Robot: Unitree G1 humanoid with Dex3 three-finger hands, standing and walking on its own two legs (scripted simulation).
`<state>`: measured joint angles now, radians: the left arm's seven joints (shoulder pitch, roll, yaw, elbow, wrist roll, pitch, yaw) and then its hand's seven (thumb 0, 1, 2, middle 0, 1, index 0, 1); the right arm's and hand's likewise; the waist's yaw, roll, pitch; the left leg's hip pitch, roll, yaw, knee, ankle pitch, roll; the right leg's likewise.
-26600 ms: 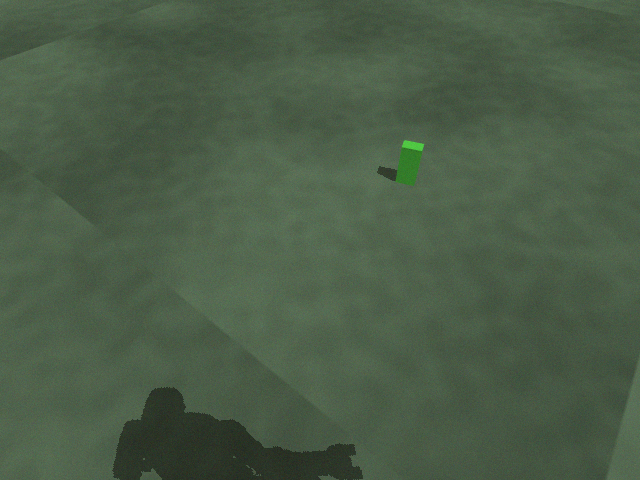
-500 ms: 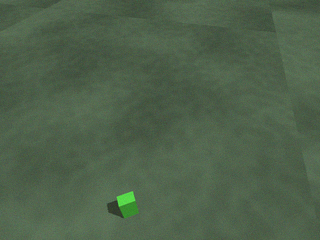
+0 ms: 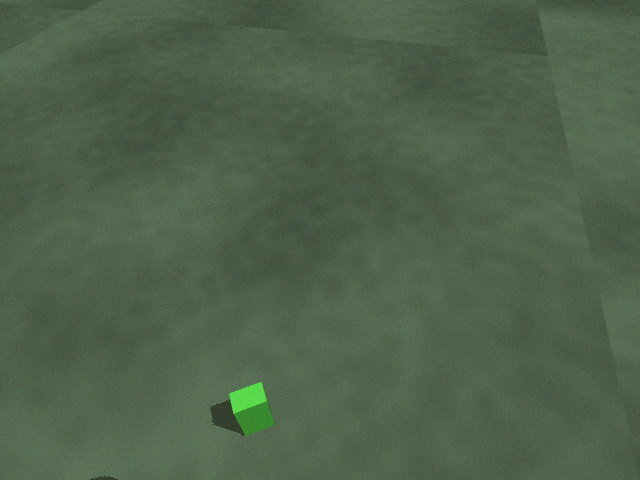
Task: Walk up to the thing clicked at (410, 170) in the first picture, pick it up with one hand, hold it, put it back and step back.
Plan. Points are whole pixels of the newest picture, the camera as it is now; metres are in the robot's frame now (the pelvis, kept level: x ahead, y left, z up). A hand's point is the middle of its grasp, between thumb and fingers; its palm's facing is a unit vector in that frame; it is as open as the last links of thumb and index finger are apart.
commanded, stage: stand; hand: left
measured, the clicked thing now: (253, 410) +0.42 +0.22 -0.68
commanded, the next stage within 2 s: step back in 0.62 s
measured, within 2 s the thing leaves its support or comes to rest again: neither
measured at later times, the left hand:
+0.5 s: hand out of the picture +0.10 +0.24 -0.16, palm faces -0.01 -0.94 -0.34, open 7.4 cm
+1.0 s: hand out of the picture +0.08 +0.29 -0.17, palm faces -0.02 -0.92 -0.39, open 7.4 cm
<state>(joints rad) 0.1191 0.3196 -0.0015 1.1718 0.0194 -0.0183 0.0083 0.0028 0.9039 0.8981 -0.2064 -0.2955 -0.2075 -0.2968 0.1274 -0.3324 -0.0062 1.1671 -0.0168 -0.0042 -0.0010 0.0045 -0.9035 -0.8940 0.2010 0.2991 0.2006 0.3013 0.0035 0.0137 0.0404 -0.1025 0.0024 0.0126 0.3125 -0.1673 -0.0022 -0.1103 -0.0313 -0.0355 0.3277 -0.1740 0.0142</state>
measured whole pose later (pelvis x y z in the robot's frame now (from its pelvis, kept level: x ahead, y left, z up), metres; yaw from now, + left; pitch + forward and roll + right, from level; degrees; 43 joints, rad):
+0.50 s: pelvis +0.02 +0.00 +0.00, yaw +0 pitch -2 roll +0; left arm 0.09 0.32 0.00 1.16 0.01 -0.02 0.01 0.00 0.90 0.90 -0.21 -0.30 -0.21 -0.30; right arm 0.10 -0.34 0.00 1.15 -0.01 -0.01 -0.01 0.00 -0.90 -0.89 0.20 0.30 0.20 0.30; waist 0.00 0.01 0.03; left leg -0.08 0.01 0.01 0.30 -0.19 -0.01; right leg -0.08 -0.03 -0.04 0.31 -0.19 0.01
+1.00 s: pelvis -0.05 +0.02 -0.02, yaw +0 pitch -2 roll -1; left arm 0.04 0.40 0.06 0.95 0.01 0.06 0.01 0.00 0.91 0.90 -0.21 -0.30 -0.21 -0.30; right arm 0.08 -0.38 -0.06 0.97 -0.02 0.04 0.02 0.00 -0.90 -0.89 0.20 0.30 0.20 0.30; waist -0.01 -0.01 0.18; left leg -0.33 0.00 0.02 0.63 -0.26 0.04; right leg -0.39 0.03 0.06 0.91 -0.48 -0.03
